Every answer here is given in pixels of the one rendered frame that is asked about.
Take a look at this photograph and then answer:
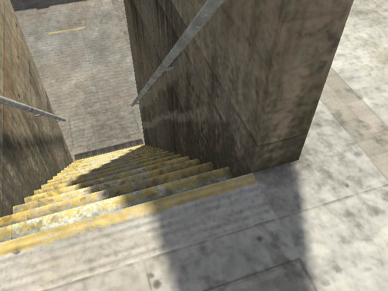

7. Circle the stairs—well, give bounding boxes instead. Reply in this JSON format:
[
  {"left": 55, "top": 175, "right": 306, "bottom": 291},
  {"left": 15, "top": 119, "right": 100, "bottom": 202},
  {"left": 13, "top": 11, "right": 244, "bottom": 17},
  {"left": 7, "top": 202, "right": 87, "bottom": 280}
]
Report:
[{"left": 0, "top": 144, "right": 234, "bottom": 243}]

